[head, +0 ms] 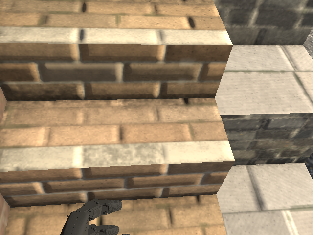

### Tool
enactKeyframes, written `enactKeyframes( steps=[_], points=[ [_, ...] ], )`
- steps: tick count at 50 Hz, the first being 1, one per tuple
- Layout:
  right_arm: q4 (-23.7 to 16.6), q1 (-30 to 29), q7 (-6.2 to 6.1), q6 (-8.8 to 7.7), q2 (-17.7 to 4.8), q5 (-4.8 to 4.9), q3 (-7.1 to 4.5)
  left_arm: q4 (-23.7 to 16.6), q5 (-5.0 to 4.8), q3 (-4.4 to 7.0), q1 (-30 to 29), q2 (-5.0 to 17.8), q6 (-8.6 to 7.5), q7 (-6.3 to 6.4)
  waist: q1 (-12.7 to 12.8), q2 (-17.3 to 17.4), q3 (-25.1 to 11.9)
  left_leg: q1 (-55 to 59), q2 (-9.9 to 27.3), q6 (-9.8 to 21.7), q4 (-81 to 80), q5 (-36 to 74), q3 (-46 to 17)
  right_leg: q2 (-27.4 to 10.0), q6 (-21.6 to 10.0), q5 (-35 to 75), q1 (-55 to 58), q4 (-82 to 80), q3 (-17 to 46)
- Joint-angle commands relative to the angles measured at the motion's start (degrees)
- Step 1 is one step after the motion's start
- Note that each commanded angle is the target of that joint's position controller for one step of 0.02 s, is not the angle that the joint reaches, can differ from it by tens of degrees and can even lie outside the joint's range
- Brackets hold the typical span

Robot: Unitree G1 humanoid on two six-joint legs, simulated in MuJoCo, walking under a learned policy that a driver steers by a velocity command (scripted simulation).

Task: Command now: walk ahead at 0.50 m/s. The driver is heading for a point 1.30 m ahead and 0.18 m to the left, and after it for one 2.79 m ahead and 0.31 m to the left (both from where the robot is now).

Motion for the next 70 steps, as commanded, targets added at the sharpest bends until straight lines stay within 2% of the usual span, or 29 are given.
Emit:
enactKeyframes(
  steps=[1, 2, 7, 12, 17, 21, 23, 24, 25, 27, 30, 39, 41, 44, 46, 47, 48, 50, 51, 52, 54, 55, 58, 62, 63, 65, 66, 68, 70],
  points=[
    [-9.3, -5.4, 2.84, -2.18, -10.0, -0.29, -3.24, 5.3, 1.29, 8.36, 28.9, 18.0, -1.37, 0.82, 15.3, -8.8, -22.4, -35.4, -16.4, 2.5, 67.4, 3.7, -8.4, -19.8, -6.4, -2.0, 49.7, -57.6, 68.2],
    [-11.2, -10.7, 3.53, -2.42, -4.7, -2.51, -2.78, 4.9, -0.54, 8.11, 24.4, 16.2, -2.72, 0.37, 13.7, 0.5, -19.2, -38.5, -19.5, 0.5, 96.8, 1.5, -24.0, -21.9, -4.5, 8.1, 42.9, -61.3, 67.8],
    [-20.1, -16.0, -0.38, 1.49, 2.6, -3.99, 1.38, 16.5, 0.46, 3.73, 19.8, 0.9, -7.29, 0.54, 1.0, -0.1, 5.2, -63.6, -17.1, 4.0, 120.0, -5.0, -15.9, -15.0, 1.0, 25.0, 30.7, -55.4, 28.7],
    [-23.6, -21.5, -1.55, 5.11, 5.2, -0.08, 1.51, 20.6, 0.43, 3.6, 24.1, 6.1, -10.57, -0.07, 0.0, -0.7, 11.5, -75.0, -24.2, 4.0, 127.0, -12.9, -10.7, -13.1, 3.9, 30.4, 30.0, -63.7, 12.3],
    [-29.7, -30.2, -0.3, 7.31, 2.9, -0.35, 1.65, 20.5, -0.56, 4.53, 29.4, 11.2, -10.1, 2.91, 1.1, -7.7, 7.3, -60.6, -18.9, 4.0, 94.6, -14.7, 3.5, -13.7, 2.8, 56.7, 37.0, -78.0, 4.0],
    [-19.1, -11.5, -0.23, 7.01, 0.0, 0.86, 1.83, 17.5, -4.79, 5.77, 23.2, 20.2, -10.27, 5.08, -6.8, -18.4, -13.8, -19.8, -18.9, 4.8, 53.8, -18.4, 7.1, -16.1, -0.5, 126.9, 48.7, -62.7, 0.5],
    [-13.6, -8.0, 0.16, 6.74, -4.9, -4.78, -0.17, 19.1, -4.34, 6.42, 31.7, 19.6, -9.56, 2.6, -5.4, -13.4, -14.1, -14.2, -18.4, 5.9, 29.8, -28.0, -11.9, -10.4, 1.1, 101.5, 50.6, -38.5, 6.6],
    [-10.3, -3.6, -0.39, 8.35, -12.2, -5.69, -2.01, 17.0, -2.19, 5.5, 34.1, 12.5, -8.95, 0.2, -3.6, 6.9, -15.8, -7.6, -5.9, 13.3, 14.3, -43.3, -41.6, -0.6, 3.6, 52.0, 33.3, -16.9, 8.1],
    [-8.5, -6.5, -0.91, 9.25, -16.2, -3.53, -4.03, 13.9, 0.31, 5.27, 25.9, 9.1, -8.62, -1.65, -2.8, 9.9, -10.0, -19.1, -4.0, 15.8, -5.5, -70.8, -60.7, 6.5, 4.5, 28.3, 20.8, 9.5, 13.9],
    [-5.2, -14.4, -0.23, 6.16, -8.4, -2.7, -2.88, 8.8, 3.04, 4.04, 17.4, 3.9, -8.99, -1.13, 1.7, 1.1, 3.5, -32.8, -5.1, 14.4, 5.1, -61.7, -49.6, 5.9, 1.9, 33.5, 6.4, 30.9, 18.2],
    [2.3, -12.9, 0.6, 2.73, 0.3, -2.63, -0.85, 7.9, 2.09, 2.18, 20.6, 0.4, -8.93, -0.47, 6.8, -0.9, 5.5, -30.9, -8.1, 10.6, 10.4, -38.0, -29.8, 3.9, 1.9, 36.4, 0.8, 31.8, 16.8],
    [-2.3, -4.8, -2.06, 1.36, -10.3, -2.23, -2.42, -2.0, 0.56, 0.47, 4.4, 3.2, -3.94, 1.64, 1.6, 7.6, 7.8, -11.4, -3.2, 13.0, -9.2, -15.2, -20.2, -6.3, 5.2, 2.3, -10.5, 4.8, 12.8],
    [0.2, 7.5, -2.27, 1.98, -8.8, -4.39, -2.6, -2.1, 2.69, 0.75, -4.7, 4.1, -5.09, -0.1, -7.3, -2.8, 7.2, 19.6, -2.4, 12.9, -5.2, 4.9, -23.7, -4.1, 5.9, 5.3, -27.0, 0.2, 7.0],
    [4.0, 18.5, -3.0, 1.48, -8.3, -8.09, -3.21, -4.1, -0.26, 1.61, -9.1, 5.2, -7.15, -0.91, -9.6, 2.7, -2.5, 44.8, 0.9, 12.4, 7.2, 41.5, -22.9, -1.6, 4.7, 2.5, -33.1, -8.8, 8.8],
    [-0.4, 5.1, -2.43, 1.79, -8.4, -10.03, -3.36, -4.9, -2.94, 0.68, -6.8, 3.1, -9.39, -1.69, -0.7, 4.3, -6.8, 31.0, -3.0, 10.7, 13.1, 60.9, -15.6, 0.0, 3.0, 8.8, -3.9, -40.9, 11.1],
    [-3.6, -3.7, -1.68, 2.07, -11.7, -8.61, -3.86, -3.4, -4.34, 1.25, 0.8, 4.0, -9.31, -1.88, 5.8, 5.3, -13.6, 21.6, -6.7, 8.3, 19.5, 72.2, -12.8, 1.0, 3.3, 18.1, 19.2, -59.5, 10.0],
    [-5.0, -5.5, -0.73, 1.58, -14.9, -2.74, -4.97, 1.5, -4.2, 2.54, 12.1, 6.1, -8.56, -0.65, 9.0, 1.3, -17.6, 10.3, -8.2, 6.7, 29.0, 64.0, -14.2, 1.5, 4.9, 43.2, 43.8, -74.0, 5.5],
    [-7.6, -7.5, 0.26, 0.94, -9.7, 1.74, -5.0, 9.2, -1.64, 4.4, 22.2, 11.5, -4.83, 2.05, 9.2, -12.1, -6.0, -38.8, -24.4, 0.8, 66.7, -24.1, -5.6, -11.3, 2.6, 86.1, 77.2, -79.0, 12.4],
    [-9.5, -3.4, -0.76, 0.4, -4.7, 3.95, -3.64, 11.3, -0.39, 5.06, 27.1, 18.0, -4.67, 2.85, 5.9, -19.4, -13.7, -66.0, -22.1, -0.5, 93.5, -36.7, -4.8, -21.4, 2.6, 132.6, 99.6, -48.8, 12.2],
    [-11.9, -7.9, -1.78, -0.94, -3.7, 4.19, -3.11, 13.5, -0.26, 5.54, 34.4, 17.6, -3.76, 3.15, 10.4, -12.9, -22.6, -82.8, -22.7, -0.7, 117.4, -42.8, -5.3, -26.9, -2.9, 131.9, 108.9, -41.3, 15.2],
    [-22.3, -27.9, -4.61, -1.19, 3.0, 2.49, -0.15, 18.0, 3.09, 4.84, 34.1, 14.2, -6.14, 3.39, 9.0, -8.0, -11.8, -105.1, -23.8, 2.6, 147.1, -47.8, -6.4, -27.2, -2.3, 104.2, 97.4, -46.7, 13.1],
    [-29.8, -51.7, -2.32, -1.61, -1.0, -3.08, 2.3, 23.4, 2.43, 4.28, 57.7, 12.9, -7.01, 5.63, 23.2, -11.4, -15.9, -109.0, -22.6, 3.0, 136.5, -54.5, 1.9, -22.1, 0.2, 138.9, 116.4, -39.2, 15.8],
    [-32.7, -59.0, 0.95, 0.07, -2.7, -0.89, 2.28, 29.2, 5.7, 5.9, 60.9, 14.0, -10.01, 8.32, 22.4, -12.7, -16.3, -112.8, -28.9, 2.5, 129.0, -65.5, -10.6, -23.1, -1.8, 160.6, 122.6, -37.5, 23.8],
    [-24.4, -30.5, 7.17, 6.88, -4.1, -4.55, 4.59, 18.8, -0.13, 4.9, 17.8, 14.7, -15.32, 6.11, -4.6, -3.6, -15.7, -29.3, -18.0, 2.0, 19.6, -29.4, -9.1, -13.0, 8.2, 136.0, 64.6, -44.1, 16.1],
    [-19.2, -25.2, 7.26, 8.22, -8.1, -4.64, 2.09, 17.0, -0.43, 5.81, 15.7, 17.3, -14.27, 7.41, -5.3, -7.1, -9.7, -9.0, -16.4, -0.9, -4.8, -4.2, -9.3, -8.6, 7.4, 111.2, 50.4, -45.4, 18.5],
    [-10.7, -20.7, 7.08, 10.14, -12.1, -9.06, -0.19, 17.5, -0.89, 9.14, 26.4, 21.0, -10.77, 6.98, -2.7, 19.2, 7.1, 15.0, -2.2, 7.7, -41.9, 34.1, -16.6, 14.0, 11.6, -4.8, 15.4, 7.6, 10.7],
    [-9.5, -33.5, 4.75, 9.74, -17.0, -10.16, -0.71, 16.5, -2.3, 8.99, 35.2, 14.1, -9.4, 5.83, 12.1, 24.4, 10.5, 27.9, 2.2, 6.7, -25.1, 75.5, -3.7, 21.2, 10.6, -26.4, -12.3, 42.5, 12.1],
    [-5.5, -17.2, 1.44, 10.48, -15.8, -10.63, -1.08, 5.9, -9.17, 5.49, 27.8, 9.2, -11.64, 4.61, 4.5, 20.6, -10.8, 58.9, 16.0, 9.7, 14.7, 114.0, -1.2, 15.5, 4.7, -31.2, -47.5, 64.5, 20.8],
    [2.0, 12.7, -2.28, 9.95, -18.3, -12.18, -2.47, -1.6, -4.38, 3.3, -4.3, 15.5, -11.79, 3.33, -17.2, 12.6, -18.5, 87.6, 10.0, 2.7, 21.1, 122.8, -9.1, 12.2, 5.5, -28.2, -70.1, 72.3, 11.3]
  ],
)
Next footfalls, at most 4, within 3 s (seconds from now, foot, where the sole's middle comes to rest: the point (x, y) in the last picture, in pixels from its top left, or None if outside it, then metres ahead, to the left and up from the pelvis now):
0.44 left None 0.34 0.10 -0.41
0.76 right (196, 197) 0.41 -0.10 -0.24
0.98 right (197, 233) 0.37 -0.13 -0.41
1.32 left None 0.33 0.05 -0.40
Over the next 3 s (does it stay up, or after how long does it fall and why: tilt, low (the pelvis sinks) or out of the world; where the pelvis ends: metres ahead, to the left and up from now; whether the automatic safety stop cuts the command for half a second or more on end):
falls after 2.86 s (tilt)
